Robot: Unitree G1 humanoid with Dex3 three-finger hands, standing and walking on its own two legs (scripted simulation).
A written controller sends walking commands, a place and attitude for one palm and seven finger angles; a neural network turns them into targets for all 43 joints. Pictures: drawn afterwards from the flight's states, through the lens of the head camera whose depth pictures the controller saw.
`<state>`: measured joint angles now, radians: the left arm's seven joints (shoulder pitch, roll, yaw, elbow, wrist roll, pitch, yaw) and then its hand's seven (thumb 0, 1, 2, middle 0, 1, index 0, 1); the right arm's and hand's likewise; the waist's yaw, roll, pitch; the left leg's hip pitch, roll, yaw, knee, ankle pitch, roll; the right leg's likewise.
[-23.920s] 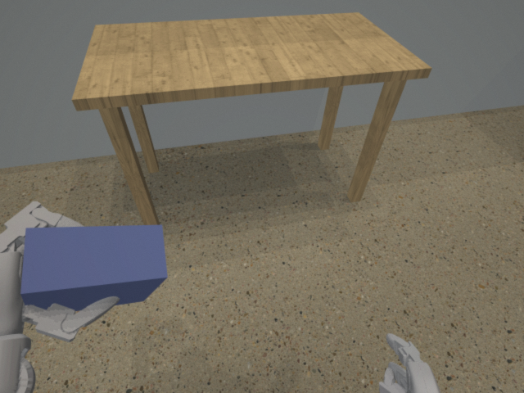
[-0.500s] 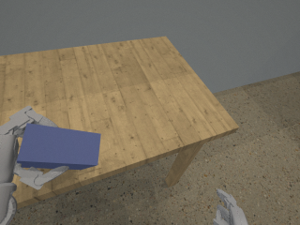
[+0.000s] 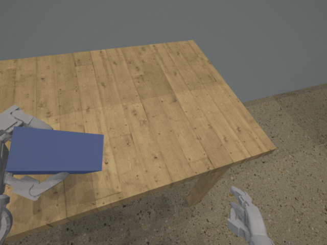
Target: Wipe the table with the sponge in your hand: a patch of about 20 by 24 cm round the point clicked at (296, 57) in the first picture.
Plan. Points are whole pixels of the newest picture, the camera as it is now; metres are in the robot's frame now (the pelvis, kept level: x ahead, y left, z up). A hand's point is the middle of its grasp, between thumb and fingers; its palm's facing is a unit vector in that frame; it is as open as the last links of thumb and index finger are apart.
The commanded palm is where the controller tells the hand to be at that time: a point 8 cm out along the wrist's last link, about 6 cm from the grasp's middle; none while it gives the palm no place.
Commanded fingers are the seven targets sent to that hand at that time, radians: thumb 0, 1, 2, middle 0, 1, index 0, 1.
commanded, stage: look again from close up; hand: left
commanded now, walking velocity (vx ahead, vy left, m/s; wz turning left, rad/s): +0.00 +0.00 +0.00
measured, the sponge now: (69, 155) +0.24 +0.21 +0.12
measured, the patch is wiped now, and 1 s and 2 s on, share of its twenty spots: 0.00 0.00 0.00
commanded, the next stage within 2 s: shuffle to correct the standing spot in 0.38 s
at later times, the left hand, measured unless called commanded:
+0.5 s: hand (45, 159) +0.22 +0.23 +0.16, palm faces +0.35 -0.85 -0.39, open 10.3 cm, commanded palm +0.16 +0.27 +0.17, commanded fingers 0.00 0.10 1.30 -1.20 -1.60 -1.20 -1.60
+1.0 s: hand (84, 155) +0.23 +0.17 +0.15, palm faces +0.30 -0.86 -0.40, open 10.3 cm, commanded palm +0.17 +0.21 +0.17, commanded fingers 0.00 0.10 1.30 -1.20 -1.60 -1.20 -1.60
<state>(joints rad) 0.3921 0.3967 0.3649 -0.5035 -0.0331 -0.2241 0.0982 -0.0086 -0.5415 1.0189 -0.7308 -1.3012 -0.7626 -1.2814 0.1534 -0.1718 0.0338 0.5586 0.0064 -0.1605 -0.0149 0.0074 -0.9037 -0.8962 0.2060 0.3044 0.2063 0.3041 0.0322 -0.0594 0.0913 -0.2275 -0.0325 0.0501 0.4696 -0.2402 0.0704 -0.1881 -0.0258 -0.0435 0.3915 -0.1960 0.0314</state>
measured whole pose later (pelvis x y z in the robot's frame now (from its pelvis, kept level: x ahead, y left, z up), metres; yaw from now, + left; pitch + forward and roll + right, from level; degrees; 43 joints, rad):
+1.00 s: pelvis +0.00 -0.06 +0.00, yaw -1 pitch +1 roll -1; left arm 0.44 0.39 0.36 -0.50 -0.07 -0.16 0.08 -0.01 -0.54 1.02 -0.73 -1.30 -0.76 -1.28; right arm 0.19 -0.19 0.00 0.55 0.01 -0.10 -0.02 0.01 -0.90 -0.90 0.21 0.30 0.21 0.30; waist 0.01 -0.02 0.07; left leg -0.25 0.05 0.03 0.48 -0.25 -0.02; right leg -0.22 0.06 -0.06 0.41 -0.21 -0.06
